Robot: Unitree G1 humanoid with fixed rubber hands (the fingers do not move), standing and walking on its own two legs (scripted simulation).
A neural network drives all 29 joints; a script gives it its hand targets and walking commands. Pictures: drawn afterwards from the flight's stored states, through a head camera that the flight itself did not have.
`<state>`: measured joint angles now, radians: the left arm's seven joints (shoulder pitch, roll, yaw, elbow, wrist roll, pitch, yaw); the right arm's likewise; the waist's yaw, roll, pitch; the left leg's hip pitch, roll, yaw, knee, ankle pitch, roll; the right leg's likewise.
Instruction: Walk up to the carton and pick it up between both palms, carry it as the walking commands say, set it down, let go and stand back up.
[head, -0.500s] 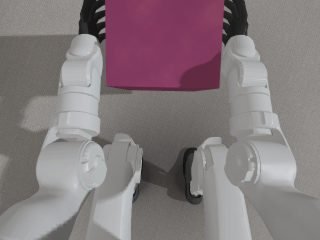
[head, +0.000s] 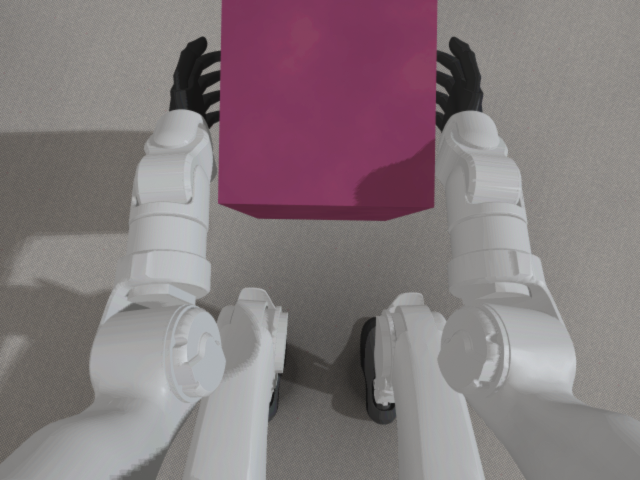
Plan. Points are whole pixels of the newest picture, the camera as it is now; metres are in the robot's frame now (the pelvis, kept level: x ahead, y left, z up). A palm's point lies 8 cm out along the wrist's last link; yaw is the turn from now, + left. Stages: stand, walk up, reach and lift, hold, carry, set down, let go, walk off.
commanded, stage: reach and lift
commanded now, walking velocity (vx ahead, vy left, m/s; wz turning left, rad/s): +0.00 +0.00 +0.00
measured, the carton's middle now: (325, 130) +0.52 +0.02 -0.14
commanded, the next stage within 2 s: none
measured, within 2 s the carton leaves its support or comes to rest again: neither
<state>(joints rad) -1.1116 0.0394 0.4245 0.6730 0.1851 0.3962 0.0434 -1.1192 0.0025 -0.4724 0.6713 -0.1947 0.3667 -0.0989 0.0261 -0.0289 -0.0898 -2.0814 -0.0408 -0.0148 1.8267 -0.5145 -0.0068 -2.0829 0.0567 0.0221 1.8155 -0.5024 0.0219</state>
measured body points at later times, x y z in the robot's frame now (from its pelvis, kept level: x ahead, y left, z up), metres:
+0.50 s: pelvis +0.01 +0.00 +0.06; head +0.25 +0.01 +0.44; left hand +0.49 +0.16 +0.00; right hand +0.51 -0.13 +0.00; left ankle +0.11 +0.11 -0.44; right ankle +0.11 -0.12 -0.44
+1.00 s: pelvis +0.03 +0.00 +0.12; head +0.23 +0.01 +0.53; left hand +0.47 +0.16 +0.07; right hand +0.48 -0.13 +0.07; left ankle +0.11 +0.11 -0.44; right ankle +0.11 -0.12 -0.44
